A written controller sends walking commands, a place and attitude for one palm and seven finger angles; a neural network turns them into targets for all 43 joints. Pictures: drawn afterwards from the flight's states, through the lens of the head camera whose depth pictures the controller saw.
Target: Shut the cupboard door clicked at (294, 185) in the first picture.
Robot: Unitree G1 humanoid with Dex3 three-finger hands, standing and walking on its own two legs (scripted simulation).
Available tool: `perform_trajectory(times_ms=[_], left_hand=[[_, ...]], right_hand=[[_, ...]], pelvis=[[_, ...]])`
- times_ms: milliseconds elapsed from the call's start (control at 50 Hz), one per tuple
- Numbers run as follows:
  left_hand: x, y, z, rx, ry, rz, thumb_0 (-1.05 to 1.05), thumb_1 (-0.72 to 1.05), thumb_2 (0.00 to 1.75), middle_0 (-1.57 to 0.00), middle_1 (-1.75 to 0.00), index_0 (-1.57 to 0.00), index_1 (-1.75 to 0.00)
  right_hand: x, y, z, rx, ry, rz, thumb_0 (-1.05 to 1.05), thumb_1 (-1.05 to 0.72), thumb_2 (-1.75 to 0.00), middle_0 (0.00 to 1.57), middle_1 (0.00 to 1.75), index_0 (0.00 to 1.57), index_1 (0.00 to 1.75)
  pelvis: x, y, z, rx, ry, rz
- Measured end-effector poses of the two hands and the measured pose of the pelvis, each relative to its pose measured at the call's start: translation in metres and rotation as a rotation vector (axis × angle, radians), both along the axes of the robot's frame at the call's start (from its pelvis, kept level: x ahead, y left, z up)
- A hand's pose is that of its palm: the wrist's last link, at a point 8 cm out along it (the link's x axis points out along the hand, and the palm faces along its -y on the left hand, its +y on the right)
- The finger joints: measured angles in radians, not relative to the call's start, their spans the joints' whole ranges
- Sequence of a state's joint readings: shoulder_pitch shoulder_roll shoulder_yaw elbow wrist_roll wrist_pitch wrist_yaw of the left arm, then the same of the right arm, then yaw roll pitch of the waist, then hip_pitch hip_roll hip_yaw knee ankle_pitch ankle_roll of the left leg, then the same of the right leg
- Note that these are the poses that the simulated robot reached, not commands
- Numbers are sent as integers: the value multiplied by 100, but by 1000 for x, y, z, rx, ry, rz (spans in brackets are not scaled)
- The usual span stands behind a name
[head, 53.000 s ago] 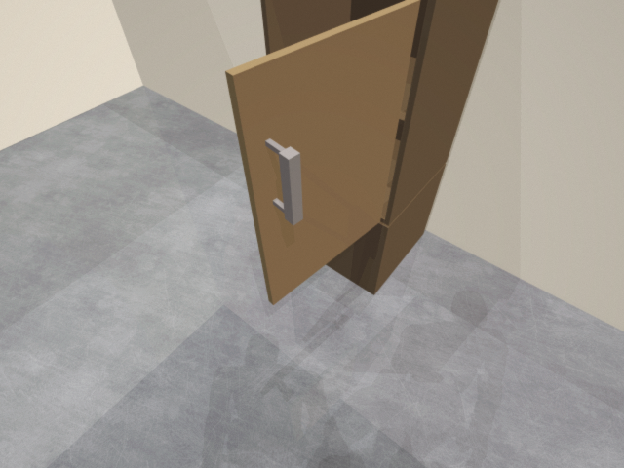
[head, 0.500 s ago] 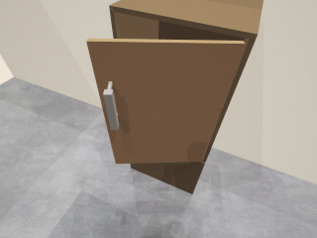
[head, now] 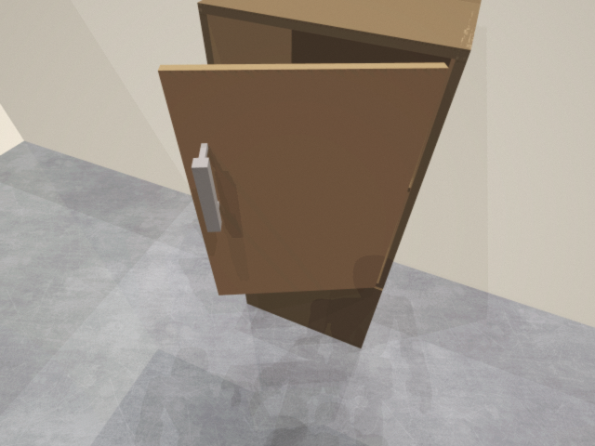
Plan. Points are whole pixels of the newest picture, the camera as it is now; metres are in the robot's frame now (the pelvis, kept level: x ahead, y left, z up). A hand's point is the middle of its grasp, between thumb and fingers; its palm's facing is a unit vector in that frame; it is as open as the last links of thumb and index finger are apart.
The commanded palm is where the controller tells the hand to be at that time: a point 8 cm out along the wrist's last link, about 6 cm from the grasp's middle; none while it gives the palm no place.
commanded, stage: come to a stop and stand still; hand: left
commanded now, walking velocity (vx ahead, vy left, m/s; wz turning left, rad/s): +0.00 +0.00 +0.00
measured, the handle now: (209, 188) +0.50 +0.18 +0.05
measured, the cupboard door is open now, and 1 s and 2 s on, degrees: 27 27 27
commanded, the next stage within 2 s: look again from close up in 0.62 s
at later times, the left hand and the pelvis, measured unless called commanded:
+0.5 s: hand out of the picture +0.07 +0.17 -0.16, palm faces -0.02 -0.96 -0.28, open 7.3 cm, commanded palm none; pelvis +0.01 -0.04 +0.00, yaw +0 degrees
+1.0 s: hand out of the picture +0.07 +0.17 -0.16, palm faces -0.02 -0.97 -0.26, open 7.3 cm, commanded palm none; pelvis +0.03 -0.03 +0.01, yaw +1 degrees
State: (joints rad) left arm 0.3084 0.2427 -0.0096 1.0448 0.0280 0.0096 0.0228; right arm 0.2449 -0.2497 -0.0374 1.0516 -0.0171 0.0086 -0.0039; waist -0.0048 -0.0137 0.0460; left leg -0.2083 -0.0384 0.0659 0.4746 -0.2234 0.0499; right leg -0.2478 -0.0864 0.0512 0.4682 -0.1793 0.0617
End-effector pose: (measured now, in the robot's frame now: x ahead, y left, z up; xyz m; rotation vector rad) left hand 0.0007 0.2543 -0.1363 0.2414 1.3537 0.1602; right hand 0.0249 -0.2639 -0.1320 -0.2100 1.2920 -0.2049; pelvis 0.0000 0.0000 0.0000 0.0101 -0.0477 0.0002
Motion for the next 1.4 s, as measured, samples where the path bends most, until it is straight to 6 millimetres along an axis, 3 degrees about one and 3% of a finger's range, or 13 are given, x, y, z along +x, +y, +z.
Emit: perform_trajectory(times_ms=[160, 340, 580, 1360, 1400], left_hand=[[9, -15, 4, 9, -19, 0, 0, 91, 90, -20, -30, -20, -30], [38, -29, 10, 13, -76, -16, 0, 91, 90, -20, -30, -21, -30], [69, -37, 12, 9, -115, -32, 0, 91, 90, -20, -30, -21, -30], [66, -31, 7, 0, -54, 6, 0, 91, 90, -20, -30, -20, -30], [92, -20, 24, 11, -262, 104, 1, 91, 90, -20, -30, -21, -30]], right_hand=[[10, -14, -2, 14, -9, 11, 0, -90, -90, 20, 30, 20, 30], [20, -22, -4, 33, -13, 19, 0, -90, -90, 20, 30, 20, 30], [19, -29, -3, 31, 31, 12, 0, -91, -90, 20, 30, 20, 30], [60, -17, 3, 20, 4, 39, 0, -90, -90, 20, 30, 20, 30], [66, -19, 8, -22, -97, 52, 0, -90, -90, 20, 30, 20, 30]], pelvis=[[0, -16, 2, 1, 4, 6], [4, -30, 3, 1, 13, 7], [14, -37, 6, -2, 17, 10], [38, -29, 8, -10, 21, 12], [34, -31, 3, -4, 13, 19]])
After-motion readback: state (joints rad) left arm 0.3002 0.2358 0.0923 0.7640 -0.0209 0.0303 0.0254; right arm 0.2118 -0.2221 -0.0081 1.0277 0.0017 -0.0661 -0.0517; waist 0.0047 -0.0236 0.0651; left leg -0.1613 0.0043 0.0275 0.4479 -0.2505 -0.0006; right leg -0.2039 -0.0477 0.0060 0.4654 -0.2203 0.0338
